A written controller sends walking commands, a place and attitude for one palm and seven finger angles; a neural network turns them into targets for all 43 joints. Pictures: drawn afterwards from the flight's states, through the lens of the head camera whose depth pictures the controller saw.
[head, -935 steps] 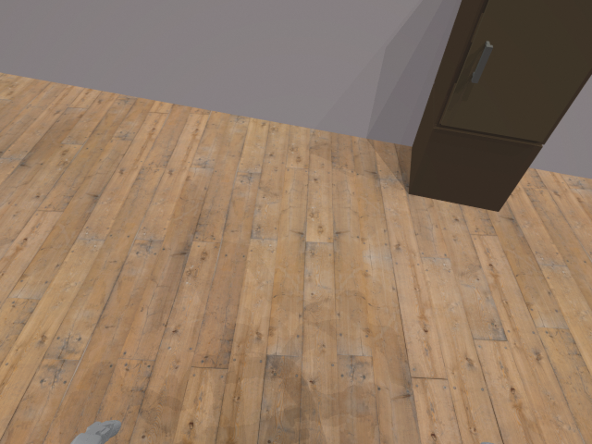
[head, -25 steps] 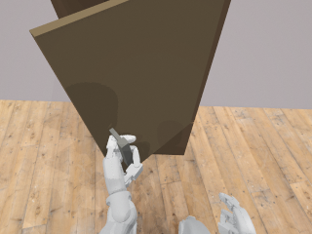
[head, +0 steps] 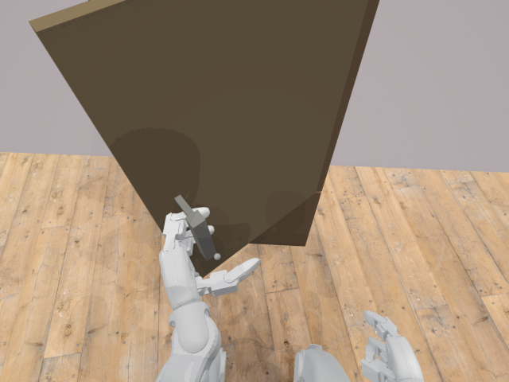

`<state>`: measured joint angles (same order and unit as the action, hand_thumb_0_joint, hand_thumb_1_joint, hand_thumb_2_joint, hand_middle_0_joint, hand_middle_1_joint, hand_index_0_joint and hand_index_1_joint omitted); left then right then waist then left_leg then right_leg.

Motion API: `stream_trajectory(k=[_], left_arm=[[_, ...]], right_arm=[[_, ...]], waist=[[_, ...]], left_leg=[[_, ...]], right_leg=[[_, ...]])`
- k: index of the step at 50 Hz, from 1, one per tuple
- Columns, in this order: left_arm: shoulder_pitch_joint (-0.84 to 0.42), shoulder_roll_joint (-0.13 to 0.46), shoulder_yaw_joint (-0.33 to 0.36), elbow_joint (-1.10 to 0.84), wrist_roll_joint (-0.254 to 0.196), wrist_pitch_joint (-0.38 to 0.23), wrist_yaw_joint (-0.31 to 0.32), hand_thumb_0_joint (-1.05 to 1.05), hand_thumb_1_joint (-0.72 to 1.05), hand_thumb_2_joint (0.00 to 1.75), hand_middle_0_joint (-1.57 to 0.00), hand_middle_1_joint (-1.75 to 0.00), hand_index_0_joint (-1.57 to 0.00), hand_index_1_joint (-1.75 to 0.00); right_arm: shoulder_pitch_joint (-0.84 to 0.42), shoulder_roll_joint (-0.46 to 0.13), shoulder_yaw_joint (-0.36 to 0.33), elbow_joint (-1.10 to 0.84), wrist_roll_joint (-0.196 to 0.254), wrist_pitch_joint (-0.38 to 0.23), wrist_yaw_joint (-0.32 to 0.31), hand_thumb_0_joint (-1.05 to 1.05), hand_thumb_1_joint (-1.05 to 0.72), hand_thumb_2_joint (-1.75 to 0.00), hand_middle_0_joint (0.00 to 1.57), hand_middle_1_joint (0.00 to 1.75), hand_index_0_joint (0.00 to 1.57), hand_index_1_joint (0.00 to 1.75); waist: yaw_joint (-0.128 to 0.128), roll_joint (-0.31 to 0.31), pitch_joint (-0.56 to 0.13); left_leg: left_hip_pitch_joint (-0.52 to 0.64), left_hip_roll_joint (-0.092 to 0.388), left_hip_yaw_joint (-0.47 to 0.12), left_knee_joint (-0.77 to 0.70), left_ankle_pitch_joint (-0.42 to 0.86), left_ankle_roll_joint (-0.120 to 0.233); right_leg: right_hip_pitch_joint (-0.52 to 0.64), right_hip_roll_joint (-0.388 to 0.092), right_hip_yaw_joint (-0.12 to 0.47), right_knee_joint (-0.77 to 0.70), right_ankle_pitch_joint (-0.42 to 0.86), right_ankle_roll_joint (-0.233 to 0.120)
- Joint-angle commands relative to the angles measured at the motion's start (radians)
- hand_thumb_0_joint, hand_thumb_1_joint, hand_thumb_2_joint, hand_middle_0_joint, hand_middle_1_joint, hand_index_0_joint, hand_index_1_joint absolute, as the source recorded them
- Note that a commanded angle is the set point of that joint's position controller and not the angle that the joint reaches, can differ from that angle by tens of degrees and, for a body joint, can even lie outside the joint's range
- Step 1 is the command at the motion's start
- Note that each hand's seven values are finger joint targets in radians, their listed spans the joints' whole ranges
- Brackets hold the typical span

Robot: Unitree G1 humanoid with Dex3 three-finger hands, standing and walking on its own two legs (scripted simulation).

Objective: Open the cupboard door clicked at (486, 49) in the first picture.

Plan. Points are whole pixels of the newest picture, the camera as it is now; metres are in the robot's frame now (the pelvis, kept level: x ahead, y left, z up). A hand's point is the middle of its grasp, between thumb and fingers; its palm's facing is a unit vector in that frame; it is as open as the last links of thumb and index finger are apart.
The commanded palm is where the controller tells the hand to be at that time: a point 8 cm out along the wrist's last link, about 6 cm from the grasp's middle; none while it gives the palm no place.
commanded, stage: open thumb and fingers to let go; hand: left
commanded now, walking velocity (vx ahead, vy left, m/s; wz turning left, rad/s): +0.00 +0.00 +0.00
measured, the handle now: (195, 228) +0.34 +0.11 +0.03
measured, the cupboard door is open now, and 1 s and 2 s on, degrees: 43 45 44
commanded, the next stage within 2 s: slide the hand sideways off the handle in 0.36 s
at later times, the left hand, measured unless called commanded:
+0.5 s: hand (218, 259) +0.29 +0.07 +0.02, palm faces +0.28 -0.96 -0.03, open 15.1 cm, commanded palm +0.25 +0.11 +0.03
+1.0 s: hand (206, 292) +0.25 +0.08 +0.03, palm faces -0.08 -1.00 +0.01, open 16.3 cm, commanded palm +0.22 +0.14 +0.03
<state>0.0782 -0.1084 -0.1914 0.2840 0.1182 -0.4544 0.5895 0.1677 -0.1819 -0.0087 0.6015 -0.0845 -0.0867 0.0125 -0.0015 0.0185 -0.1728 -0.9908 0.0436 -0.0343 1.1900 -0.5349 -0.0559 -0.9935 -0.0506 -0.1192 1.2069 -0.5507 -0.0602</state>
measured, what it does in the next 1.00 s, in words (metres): stands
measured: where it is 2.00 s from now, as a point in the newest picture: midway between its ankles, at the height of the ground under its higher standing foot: outside the picture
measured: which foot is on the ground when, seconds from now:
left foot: down 0.00-1.00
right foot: down 0.00-1.00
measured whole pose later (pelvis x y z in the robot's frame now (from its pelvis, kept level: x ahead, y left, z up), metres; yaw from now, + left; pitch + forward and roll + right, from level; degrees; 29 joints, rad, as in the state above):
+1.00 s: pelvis -0.01 +0.04 -0.01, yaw -2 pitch +19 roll +0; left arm 0.26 0.02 -0.27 0.05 0.05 -0.44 0.16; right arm 0.22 -0.20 0.01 0.43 -0.02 -0.03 0.04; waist 0.00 0.02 -0.16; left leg -1.03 0.03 0.02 1.27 -0.57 0.00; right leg -1.03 -0.07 -0.06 1.26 -0.55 0.00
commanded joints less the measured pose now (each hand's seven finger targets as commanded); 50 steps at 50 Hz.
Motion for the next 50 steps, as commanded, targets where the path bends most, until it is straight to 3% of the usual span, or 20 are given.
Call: stream_trajectory(k=[1,5,9,10,13,17,23,24,25,26,27,29,31,34,35,39,40,43,46,50], left_arm=[[-0.158,-0.064,-0.031,-0.212,0.034,-0.053,0.000,0.00,-0.50,0.30,-0.28,-1.10,-0.28,-1.10],[-0.151,-0.065,-0.026,-0.227,0.024,-0.033,0.006,0.00,-0.50,0.30,-0.25,-0.90,-0.25,-0.90],[-0.175,-0.078,-0.033,-0.209,0.022,-0.022,0.016,0.00,-0.50,0.30,-0.22,-0.70,-0.22,-0.70],[-0.175,-0.065,-0.022,-0.223,0.027,-0.021,0.020,0.00,-0.50,0.30,-0.21,-0.65,-0.21,-0.65],[-0.174,-0.090,-0.036,-0.200,0.031,-0.016,0.027,0.00,-0.50,0.30,-0.18,-0.50,-0.18,-0.50],[-0.213,-0.115,-0.054,-0.192,0.040,-0.009,0.039,0.00,-0.50,0.30,-0.15,-0.30,-0.15,-0.30],[-0.229,-0.139,-0.059,-0.175,0.038,0.008,0.051,0.00,-0.50,0.30,-0.15,-0.30,-0.15,-0.30],[-0.229,-0.025,-0.280,-0.223,0.144,-0.034,-0.152,0.00,-0.50,0.30,-0.15,-0.30,-0.15,-0.30],[-0.292,0.040,-0.208,-0.286,0.103,-0.077,-0.261,0.00,-0.50,0.30,-0.15,-0.30,-0.15,-0.30],[-0.289,0.077,-0.186,-0.296,0.084,-0.104,-0.329,0.00,-0.50,0.30,-0.15,-0.30,-0.15,-0.30],[-0.269,0.093,-0.181,-0.311,0.062,-0.118,-0.385,0.00,-0.50,0.30,-0.15,-0.30,-0.15,-0.30],[-0.250,0.075,-0.192,-0.319,-0.012,-0.128,-0.498,0.00,-0.50,0.30,-0.15,-0.30,-0.15,-0.30],[-0.218,0.029,-0.176,-0.316,-0.108,-0.110,-0.541,0.00,-0.50,0.30,-0.15,-0.30,-0.15,-0.30],[-0.128,0.021,-0.114,-0.335,-0.183,-0.064,-0.521,0.00,-0.50,0.30,-0.15,-0.30,-0.15,-0.30],[-0.094,0.038,-0.091,-0.350,-0.181,-0.054,-0.502,0.00,-0.50,0.30,-0.15,-0.30,-0.15,-0.30],[-0.026,0.058,-0.094,-0.383,-0.102,-0.047,-0.431,0.00,-0.50,0.30,-0.15,-0.30,-0.15,-0.30],[0.000,0.093,-0.066,-0.382,-0.083,-0.049,-0.418,0.00,-0.50,0.30,-0.15,-0.30,-0.15,-0.30],[0.079,0.097,-0.075,-0.411,-0.050,-0.057,-0.409,0.00,-0.50,0.30,-0.15,-0.30,-0.15,-0.30],[0.105,0.106,-0.077,-0.436,-0.042,-0.051,-0.418,0.00,-0.50,0.30,-0.15,-0.30,-0.15,-0.30],[0.144,0.124,-0.058,-0.485,-0.070,-0.041,-0.441,0.00,-0.50,0.30,-0.15,-0.30,-0.15,-0.30]], right_arm=[[-0.030,-0.082,-0.037,-0.145,-0.001,-0.049,-0.005,0.00,-0.90,-0.90,0.20,0.30,0.20,0.30],[-0.024,-0.082,-0.038,-0.156,0.001,-0.047,-0.008,0.00,-0.90,-0.90,0.20,0.30,0.20,0.30],[-0.032,-0.081,-0.032,-0.149,0.002,-0.046,-0.009,0.00,-0.90,-0.90,0.20,0.30,0.20,0.30],[-0.037,-0.083,-0.033,-0.155,0.003,-0.045,-0.010,0.00,-0.90,-0.90,0.20,0.30,0.20,0.30],[-0.036,-0.081,-0.028,-0.149,0.000,-0.046,-0.005,0.00,-0.90,-0.90,0.20,0.30,0.20,0.30],[-0.051,-0.082,-0.025,-0.151,0.000,-0.047,0.002,0.00,-0.90,-0.90,0.20,0.30,0.20,0.30],[-0.056,-0.082,-0.024,-0.151,0.001,-0.050,0.006,0.00,-0.90,-0.90,0.20,0.30,0.20,0.30],[0.022,-0.130,-0.030,-0.142,0.008,-0.043,0.012,0.00,-0.90,-0.90,0.20,0.30,0.20,0.30],[0.020,-0.121,-0.040,-0.165,0.013,-0.035,0.009,0.00,-0.90,-0.90,0.20,0.30,0.20,0.30],[0.012,-0.118,-0.039,-0.172,0.015,-0.030,0.006,0.00,-0.90,-0.90,0.20,0.30,0.20,0.30],[0.002,-0.118,-0.038,-0.184,0.022,-0.030,0.002,0.00,-0.90,-0.90,0.20,0.30,0.20,0.30],[-0.003,-0.119,-0.032,-0.210,0.041,-0.037,-0.004,0.00,-0.90,-0.90,0.20,0.30,0.20,0.30],[-0.018,-0.120,-0.026,-0.234,0.060,-0.043,-0.007,0.00,-0.90,-0.90,0.20,0.30,0.20,0.30],[-0.017,-0.130,-0.027,-0.263,0.075,-0.039,-0.008,0.00,-0.90,-0.90,0.20,0.30,0.20,0.30],[-0.023,-0.133,-0.028,-0.279,0.074,-0.038,-0.006,0.00,-0.90,-0.90,0.20,0.30,0.20,0.30],[0.005,-0.130,-0.033,-0.293,0.063,-0.022,0.011,0.00,-0.90,-0.90,0.20,0.30,0.20,0.30],[0.005,-0.132,-0.033,-0.297,0.060,-0.018,0.012,0.00,-0.90,-0.90,0.20,0.30,0.20,0.30],[0.006,-0.125,-0.033,-0.316,0.058,-0.004,0.021,0.00,-0.90,-0.90,0.20,0.30,0.20,0.30],[0.003,-0.125,-0.031,-0.328,0.060,0.007,0.021,0.00,-0.90,-0.90,0.20,0.30,0.20,0.30],[0.010,-0.125,-0.028,-0.341,0.064,0.014,0.010,0.00,-0.90,-0.90,0.20,0.30,0.20,0.30]], waist=[[-0.028,-0.084,-0.324],[-0.024,-0.104,-0.335],[-0.032,-0.113,-0.292],[-0.018,-0.082,-0.296],[-0.024,-0.092,-0.285],[-0.022,-0.048,-0.277],[-0.026,-0.082,-0.285],[-0.125,-0.104,-0.236],[-0.096,-0.057,-0.310],[-0.069,-0.036,-0.342],[-0.065,-0.029,-0.349],[-0.078,-0.053,-0.301],[-0.064,-0.031,-0.258],[-0.036,-0.076,-0.264],[-0.016,-0.068,-0.283],[-0.023,-0.091,-0.274],[-0.007,-0.083,-0.273],[-0.002,-0.073,-0.268],[-0.001,-0.041,-0.249],[-0.005,-0.058,-0.249]], left_leg=[[0.124,-0.066,0.028,-0.100,0.214,0.058],[0.125,-0.068,0.028,-0.107,0.217,0.058],[0.126,-0.066,0.026,-0.116,0.187,0.057],[0.130,-0.066,0.024,-0.121,0.199,0.056],[0.144,-0.063,0.021,-0.129,0.198,0.054],[0.155,-0.062,0.016,-0.136,0.187,0.053],[0.161,-0.061,0.012,-0.138,0.178,0.053],[0.167,-0.056,0.018,-0.109,0.166,0.071],[0.163,-0.060,0.016,-0.094,0.192,0.077],[0.163,-0.064,0.019,-0.090,0.198,0.078],[0.157,-0.064,0.020,-0.085,0.186,0.079],[0.144,-0.064,0.015,-0.085,0.142,0.083],[0.156,-0.064,0.005,-0.110,0.107,0.078],[0.162,-0.065,-0.005,-0.134,0.102,0.073],[0.161,-0.066,-0.009,-0.139,0.123,0.072],[0.149,-0.063,-0.004,-0.119,0.160,0.070],[0.136,-0.064,-0.008,-0.122,0.169,0.069],[0.136,-0.062,0.005,-0.117,0.171,0.066],[0.133,-0.062,0.005,-0.121,0.151,0.063],[0.130,-0.062,0.000,-0.121,0.149,0.065]], right_leg=[[0.275,0.013,0.115,-0.227,0.308,0.046],[0.295,0.017,0.110,-0.233,0.311,0.045],[0.262,0.021,0.101,-0.241,0.255,0.045],[0.259,0.024,0.094,-0.232,0.256,0.038],[0.237,0.031,0.075,-0.223,0.248,0.037],[0.201,0.036,0.059,-0.210,0.211,0.029],[0.193,0.042,0.048,-0.210,0.191,0.029],[0.156,0.025,0.080,-0.208,0.241,0.033],[0.186,0.018,0.088,-0.182,0.284,0.022],[0.217,0.016,0.100,-0.170,0.305,0.020],[0.224,0.015,0.107,-0.168,0.299,0.021],[0.202,0.017,0.109,-0.182,0.239,0.023],[0.167,0.027,0.087,-0.191,0.164,0.020],[0.172,0.034,0.065,-0.189,0.127,0.023],[0.178,0.036,0.057,-0.170,0.138,0.020],[0.150,0.032,0.058,-0.142,0.176,0.025],[0.155,0.032,0.057,-0.131,0.176,0.019],[0.150,0.035,0.063,-0.125,0.187,0.018],[0.138,0.036,0.062,-0.124,0.168,0.015],[0.153,0.041,0.062,-0.129,0.172,0.017]])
